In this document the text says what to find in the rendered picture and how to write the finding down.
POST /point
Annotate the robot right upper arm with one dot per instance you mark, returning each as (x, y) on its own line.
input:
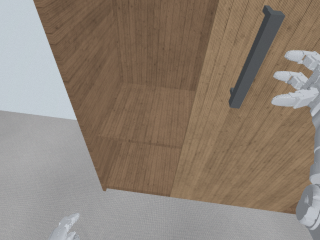
(308, 210)

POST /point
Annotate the left robot hand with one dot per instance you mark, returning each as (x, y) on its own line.
(60, 233)

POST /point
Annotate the handle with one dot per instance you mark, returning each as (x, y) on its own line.
(263, 40)

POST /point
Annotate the right robot forearm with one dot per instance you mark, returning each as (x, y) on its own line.
(314, 175)

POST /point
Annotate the wardrobe door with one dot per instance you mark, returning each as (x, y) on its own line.
(259, 155)
(294, 205)

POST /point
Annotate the right robot hand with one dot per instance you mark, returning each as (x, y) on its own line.
(301, 97)

